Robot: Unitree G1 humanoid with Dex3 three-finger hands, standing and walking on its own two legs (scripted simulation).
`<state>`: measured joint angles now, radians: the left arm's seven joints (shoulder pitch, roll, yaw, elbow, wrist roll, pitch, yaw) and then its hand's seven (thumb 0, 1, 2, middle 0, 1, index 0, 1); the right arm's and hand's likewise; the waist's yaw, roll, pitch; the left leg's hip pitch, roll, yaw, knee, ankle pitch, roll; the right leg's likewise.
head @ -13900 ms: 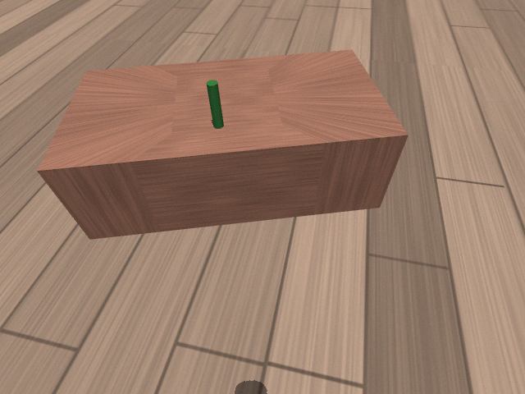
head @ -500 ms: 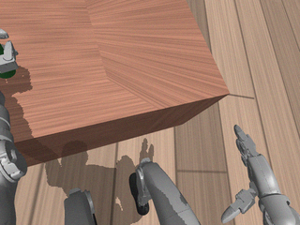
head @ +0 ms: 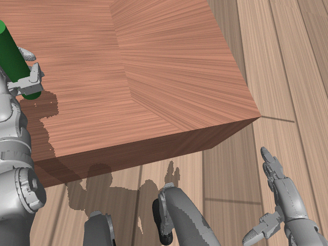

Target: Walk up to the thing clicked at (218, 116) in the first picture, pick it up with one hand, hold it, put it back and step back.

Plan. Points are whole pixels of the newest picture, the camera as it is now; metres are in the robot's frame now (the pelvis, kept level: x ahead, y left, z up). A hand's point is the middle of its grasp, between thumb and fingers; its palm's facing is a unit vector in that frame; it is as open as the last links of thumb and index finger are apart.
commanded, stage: lift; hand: left
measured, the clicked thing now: (15, 66) +0.54 +0.20 +0.03
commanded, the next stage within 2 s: hold in 1.12 s
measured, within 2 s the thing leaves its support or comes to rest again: neither
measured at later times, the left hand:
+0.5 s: hand (10, 95) +0.45 +0.19 +0.08, palm faces +0.18 -0.98 -0.03, open 5.1 cm
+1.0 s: hand (10, 110) +0.40 +0.18 +0.12, palm faces +0.19 -0.98 -0.02, open 5.1 cm
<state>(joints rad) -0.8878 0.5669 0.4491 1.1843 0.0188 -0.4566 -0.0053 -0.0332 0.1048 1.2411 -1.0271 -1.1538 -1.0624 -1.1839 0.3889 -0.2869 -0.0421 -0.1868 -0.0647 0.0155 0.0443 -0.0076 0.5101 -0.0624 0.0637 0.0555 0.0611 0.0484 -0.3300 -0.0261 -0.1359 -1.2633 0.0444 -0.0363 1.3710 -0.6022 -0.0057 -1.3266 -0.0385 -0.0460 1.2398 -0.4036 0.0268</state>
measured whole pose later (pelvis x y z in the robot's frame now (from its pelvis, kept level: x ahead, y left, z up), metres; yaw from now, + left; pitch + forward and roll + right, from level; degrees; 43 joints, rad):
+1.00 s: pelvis +0.03 +0.00 +0.08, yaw +1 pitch +12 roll +0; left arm -0.26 0.20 0.20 0.51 -0.12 -0.30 0.03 -0.03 0.12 1.23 -1.02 -1.15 -1.06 -1.18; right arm 0.44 -0.23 -0.08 0.06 0.00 0.05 -0.03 -0.01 0.53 -0.05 0.06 0.06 0.06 0.05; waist -0.06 -0.02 -0.10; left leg -0.70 0.02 0.01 0.99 -0.51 0.00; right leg -0.80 -0.06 -0.01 0.94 -0.36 0.03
